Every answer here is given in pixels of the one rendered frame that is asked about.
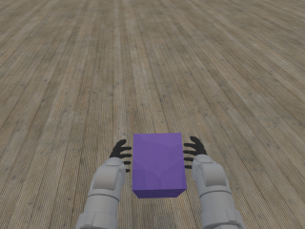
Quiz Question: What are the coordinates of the robot left hand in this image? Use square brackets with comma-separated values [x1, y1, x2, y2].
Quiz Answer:
[109, 139, 132, 173]

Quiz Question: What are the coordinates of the right robot forearm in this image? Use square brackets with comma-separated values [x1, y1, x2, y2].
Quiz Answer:
[192, 154, 246, 229]

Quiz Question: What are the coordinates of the carton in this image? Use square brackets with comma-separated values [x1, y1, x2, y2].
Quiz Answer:
[132, 133, 187, 198]

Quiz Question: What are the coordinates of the left robot forearm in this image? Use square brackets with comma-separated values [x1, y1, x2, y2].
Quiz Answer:
[75, 156, 126, 229]

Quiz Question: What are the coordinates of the robot right hand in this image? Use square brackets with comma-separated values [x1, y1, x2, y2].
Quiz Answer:
[183, 135, 207, 169]

